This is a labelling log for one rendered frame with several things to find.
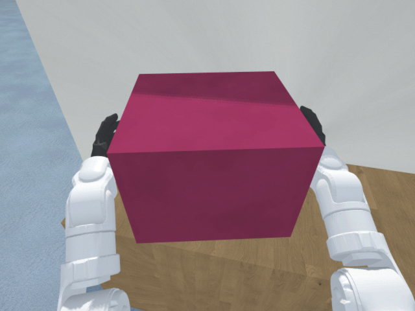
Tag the pedestal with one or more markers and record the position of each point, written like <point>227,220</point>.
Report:
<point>261,274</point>

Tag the right robot hand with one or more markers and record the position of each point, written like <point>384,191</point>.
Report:
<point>314,122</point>

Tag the right robot upper arm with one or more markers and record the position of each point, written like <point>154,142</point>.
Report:
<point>369,289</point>

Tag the left robot forearm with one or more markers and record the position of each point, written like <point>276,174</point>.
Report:
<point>90,250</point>

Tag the left robot hand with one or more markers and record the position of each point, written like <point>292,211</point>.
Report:
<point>104,136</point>

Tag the carton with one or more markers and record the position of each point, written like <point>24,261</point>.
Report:
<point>212,156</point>

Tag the left robot upper arm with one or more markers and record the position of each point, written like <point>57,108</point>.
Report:
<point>112,299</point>

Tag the right robot forearm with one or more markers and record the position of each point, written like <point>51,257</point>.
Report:
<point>352,235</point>

